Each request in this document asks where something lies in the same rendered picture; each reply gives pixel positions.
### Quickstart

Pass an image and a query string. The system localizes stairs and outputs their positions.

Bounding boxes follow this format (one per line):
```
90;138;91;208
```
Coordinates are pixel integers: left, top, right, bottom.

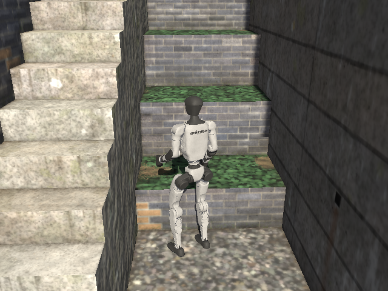
0;0;149;291

